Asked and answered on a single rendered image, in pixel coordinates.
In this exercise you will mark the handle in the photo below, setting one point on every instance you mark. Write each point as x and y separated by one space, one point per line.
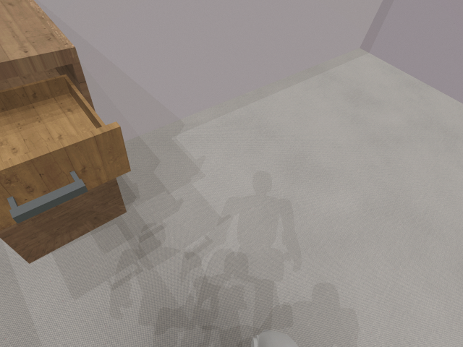
47 201

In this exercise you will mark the robot right thigh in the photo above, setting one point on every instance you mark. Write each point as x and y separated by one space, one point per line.
272 339

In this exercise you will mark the drawer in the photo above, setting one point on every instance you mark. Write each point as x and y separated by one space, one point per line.
47 130

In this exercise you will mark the cabinet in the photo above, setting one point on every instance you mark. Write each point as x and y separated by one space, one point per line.
33 48

